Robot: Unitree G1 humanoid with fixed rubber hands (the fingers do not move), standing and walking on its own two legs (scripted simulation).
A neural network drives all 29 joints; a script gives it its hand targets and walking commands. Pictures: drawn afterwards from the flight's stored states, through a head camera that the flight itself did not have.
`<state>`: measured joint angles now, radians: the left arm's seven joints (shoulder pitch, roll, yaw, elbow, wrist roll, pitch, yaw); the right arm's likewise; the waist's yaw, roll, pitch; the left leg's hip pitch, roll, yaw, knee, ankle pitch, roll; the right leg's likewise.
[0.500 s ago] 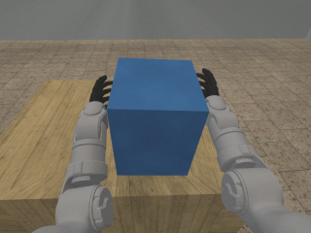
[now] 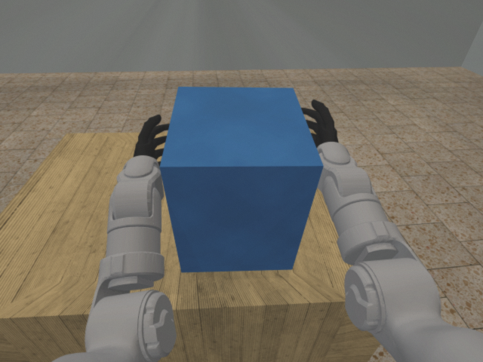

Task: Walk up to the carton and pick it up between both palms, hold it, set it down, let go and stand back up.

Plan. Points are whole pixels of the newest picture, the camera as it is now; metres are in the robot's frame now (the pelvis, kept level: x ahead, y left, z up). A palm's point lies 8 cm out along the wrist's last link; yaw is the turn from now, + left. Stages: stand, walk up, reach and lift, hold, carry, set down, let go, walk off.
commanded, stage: hold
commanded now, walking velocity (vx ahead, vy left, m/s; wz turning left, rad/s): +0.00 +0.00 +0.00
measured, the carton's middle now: (236, 180) +0.38 +0.01 +0.15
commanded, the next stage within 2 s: none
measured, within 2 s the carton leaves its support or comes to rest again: neither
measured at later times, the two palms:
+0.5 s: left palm (148, 159) +0.36 +0.15 +0.21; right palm (328, 143) +0.38 -0.14 +0.23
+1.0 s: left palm (147, 158) +0.36 +0.15 +0.21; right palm (329, 142) +0.38 -0.14 +0.23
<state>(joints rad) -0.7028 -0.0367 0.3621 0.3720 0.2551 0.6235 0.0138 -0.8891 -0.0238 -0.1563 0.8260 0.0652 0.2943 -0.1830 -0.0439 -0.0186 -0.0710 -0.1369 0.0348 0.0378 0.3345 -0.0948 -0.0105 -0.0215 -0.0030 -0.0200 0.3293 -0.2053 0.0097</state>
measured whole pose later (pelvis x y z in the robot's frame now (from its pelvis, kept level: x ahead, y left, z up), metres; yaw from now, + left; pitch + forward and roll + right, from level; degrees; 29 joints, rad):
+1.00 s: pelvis +0.00 +0.00 +0.00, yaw +0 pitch -6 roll -1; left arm -0.70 -0.04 0.35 0.28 0.26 0.70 0.00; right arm -0.88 -0.04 -0.12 0.72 0.12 0.38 -0.21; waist -0.06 -0.02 -0.07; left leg -0.14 0.04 0.04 0.33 -0.09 -0.01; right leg -0.02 0.00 -0.02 0.33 -0.20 0.01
